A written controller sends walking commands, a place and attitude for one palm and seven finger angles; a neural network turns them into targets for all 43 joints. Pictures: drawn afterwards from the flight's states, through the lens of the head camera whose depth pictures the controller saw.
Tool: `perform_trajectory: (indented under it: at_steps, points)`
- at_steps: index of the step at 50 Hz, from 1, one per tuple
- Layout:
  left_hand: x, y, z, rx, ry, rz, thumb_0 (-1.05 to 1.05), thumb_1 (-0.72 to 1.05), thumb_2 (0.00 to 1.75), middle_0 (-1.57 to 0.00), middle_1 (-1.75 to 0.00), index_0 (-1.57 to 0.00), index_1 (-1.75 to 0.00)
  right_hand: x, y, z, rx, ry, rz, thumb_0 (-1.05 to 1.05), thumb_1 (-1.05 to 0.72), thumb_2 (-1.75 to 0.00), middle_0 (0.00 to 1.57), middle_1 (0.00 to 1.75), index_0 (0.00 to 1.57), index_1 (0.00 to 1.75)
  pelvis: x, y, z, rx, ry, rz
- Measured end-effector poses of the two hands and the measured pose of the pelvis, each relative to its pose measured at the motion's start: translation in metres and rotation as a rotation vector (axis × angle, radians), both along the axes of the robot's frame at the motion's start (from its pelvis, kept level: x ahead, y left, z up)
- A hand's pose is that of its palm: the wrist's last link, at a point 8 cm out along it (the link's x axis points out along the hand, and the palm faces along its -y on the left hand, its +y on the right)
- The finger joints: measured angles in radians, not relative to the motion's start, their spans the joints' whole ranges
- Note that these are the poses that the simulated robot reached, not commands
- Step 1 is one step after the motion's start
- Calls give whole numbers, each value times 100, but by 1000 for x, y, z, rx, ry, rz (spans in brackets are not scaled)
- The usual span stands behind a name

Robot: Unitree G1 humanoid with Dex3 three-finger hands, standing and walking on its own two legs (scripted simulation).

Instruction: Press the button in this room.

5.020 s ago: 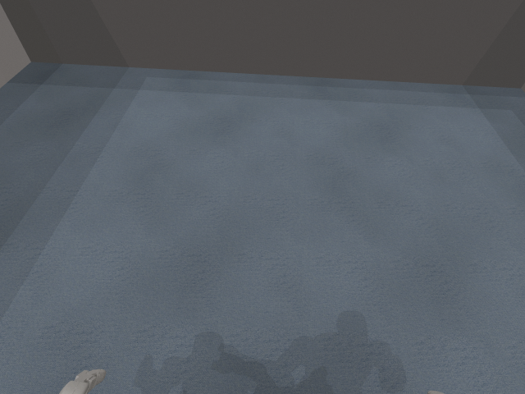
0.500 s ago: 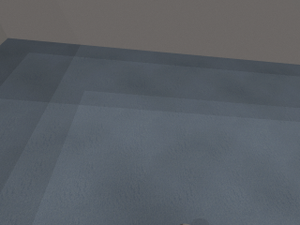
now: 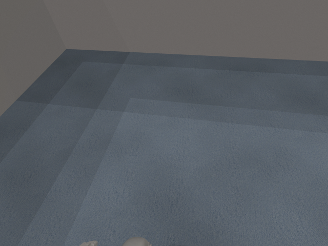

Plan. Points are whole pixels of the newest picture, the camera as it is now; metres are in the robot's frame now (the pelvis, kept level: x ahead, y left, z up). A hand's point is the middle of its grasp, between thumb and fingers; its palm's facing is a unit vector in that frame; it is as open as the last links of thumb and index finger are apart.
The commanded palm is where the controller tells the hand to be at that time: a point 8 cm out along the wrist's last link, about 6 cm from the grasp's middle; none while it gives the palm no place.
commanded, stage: turn or walk to find it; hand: left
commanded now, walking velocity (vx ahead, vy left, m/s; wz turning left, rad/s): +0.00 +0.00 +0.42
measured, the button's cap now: out of the picture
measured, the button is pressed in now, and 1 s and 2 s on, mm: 0 0 0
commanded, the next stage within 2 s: none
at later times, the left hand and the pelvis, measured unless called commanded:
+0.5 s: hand out of the picture -0.02 +0.29 -0.18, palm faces +0.25 -0.94 -0.22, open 7.4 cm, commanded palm none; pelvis -0.02 +0.07 +0.00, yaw +12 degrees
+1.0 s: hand out of the picture -0.02 +0.22 -0.14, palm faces +0.41 -0.87 -0.28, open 7.4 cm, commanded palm none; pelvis -0.05 +0.01 +0.00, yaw +25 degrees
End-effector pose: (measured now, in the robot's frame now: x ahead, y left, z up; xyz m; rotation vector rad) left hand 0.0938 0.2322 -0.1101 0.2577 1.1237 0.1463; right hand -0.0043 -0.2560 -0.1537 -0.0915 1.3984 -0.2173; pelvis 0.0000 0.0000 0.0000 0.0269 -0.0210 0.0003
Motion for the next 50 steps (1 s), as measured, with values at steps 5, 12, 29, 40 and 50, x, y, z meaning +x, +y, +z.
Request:
perform_trajectory:
  at_steps: [5, 12, 29, 40, 50]
  points:
    - [-37, 9, -11, -24, 53, 76, 0, 91, 90, -21, -30, -20, -30, 12, 3, 5, -21, 24, 69, 1, -91, -90, 20, 30, 20, 30, -4, 6, -1, -6, 4, 52]
    - [-101, 44, -39, -64, 152, 195, 0, 90, 90, -21, -30, -20, -30, 64, 36, 14, -71, -60, 203, 1, -91, -90, 20, 30, 20, 30, -13, 33, -10, -31, 14, 120]
    - [-120, 107, -28, -60, 94, 322, 0, 91, 90, -20, -30, -19, -30, 96, 112, 37, -59, -198, 349, 0, -90, -90, 20, 30, 20, 30, -27, 73, 3, -59, 2, 236]
    - [-92, 79, -8, -23, -38, 323, 0, 91, 90, -20, -30, -19, -30, 50, 75, 11, -17, -72, 347, 1, -90, -90, 21, 30, 20, 30, -39, 44, -2, -29, 3, 325]
    - [-147, 28, 3, 10, -28, 441, 0, 91, 90, -21, -30, -20, -30, 55, 31, -3, 9, -2, 432, 1, -91, -90, 20, 30, 20, 30, -48, 5, -1, 2, -2, 441]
